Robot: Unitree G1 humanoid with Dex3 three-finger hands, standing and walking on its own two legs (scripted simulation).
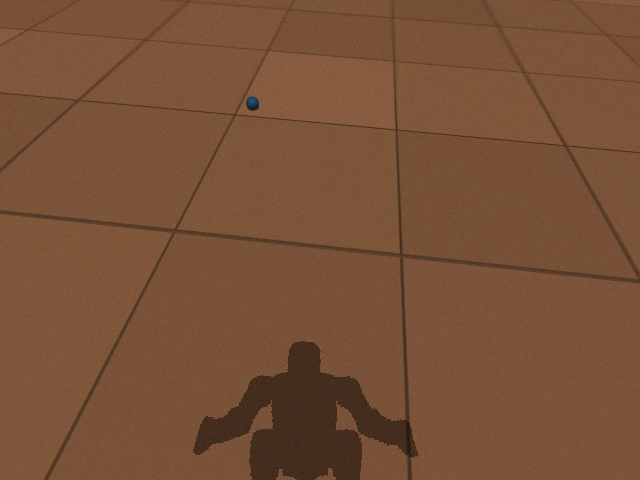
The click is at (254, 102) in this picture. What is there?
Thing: free ball
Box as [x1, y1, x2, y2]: [246, 96, 258, 109]
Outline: 251,96 247,99 246,104 249,108 253,109 258,105 258,101 255,97
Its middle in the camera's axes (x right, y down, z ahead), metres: -0.44 -0.86 +2.41
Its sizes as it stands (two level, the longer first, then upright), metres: 0.079 0.079 0.079
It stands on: the floor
